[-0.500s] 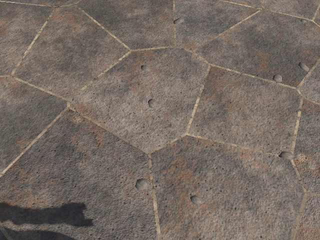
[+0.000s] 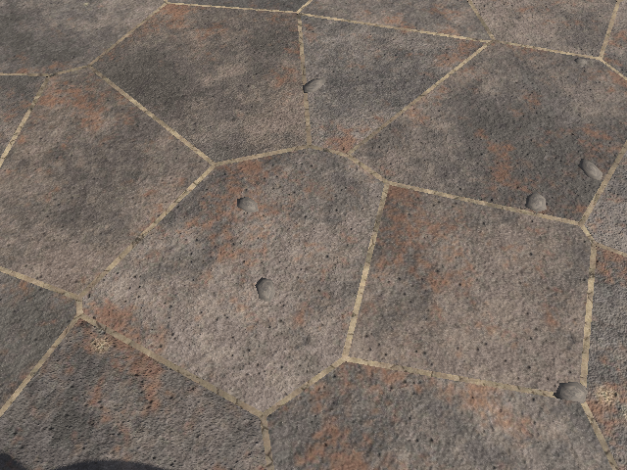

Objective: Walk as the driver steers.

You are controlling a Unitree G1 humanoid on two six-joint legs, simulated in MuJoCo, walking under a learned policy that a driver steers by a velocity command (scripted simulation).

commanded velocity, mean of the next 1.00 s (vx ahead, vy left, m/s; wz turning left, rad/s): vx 0.26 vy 0.00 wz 0.00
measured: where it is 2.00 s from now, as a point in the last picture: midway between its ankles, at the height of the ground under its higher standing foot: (311, 359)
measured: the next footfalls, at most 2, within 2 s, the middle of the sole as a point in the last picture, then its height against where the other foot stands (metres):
left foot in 0.38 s outside the picture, level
left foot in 1.10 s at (260, 436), level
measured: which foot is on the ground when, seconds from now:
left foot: up 0.00-0.36, down 0.38-0.74, up 0.76-1.00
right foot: down 0.00-1.00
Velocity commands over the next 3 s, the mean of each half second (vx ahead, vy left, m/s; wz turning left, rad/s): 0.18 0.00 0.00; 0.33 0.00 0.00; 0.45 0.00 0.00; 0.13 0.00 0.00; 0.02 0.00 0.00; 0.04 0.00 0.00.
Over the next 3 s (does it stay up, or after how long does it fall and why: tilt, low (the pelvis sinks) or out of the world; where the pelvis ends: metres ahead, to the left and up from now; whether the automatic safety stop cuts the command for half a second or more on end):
stays up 0.71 0.02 0.01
